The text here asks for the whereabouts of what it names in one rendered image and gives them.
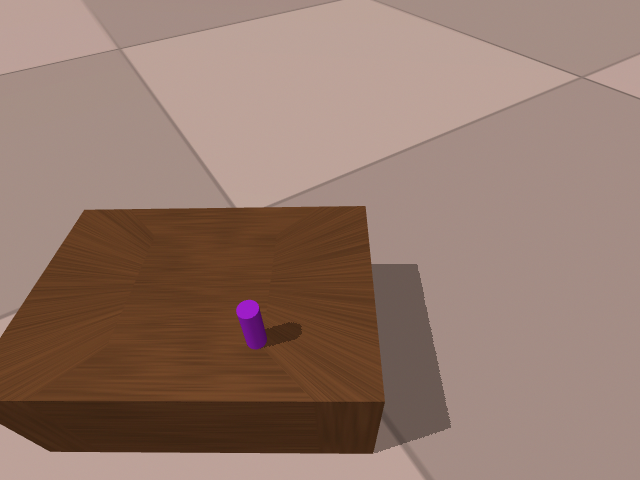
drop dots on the can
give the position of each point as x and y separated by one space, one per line
251 322

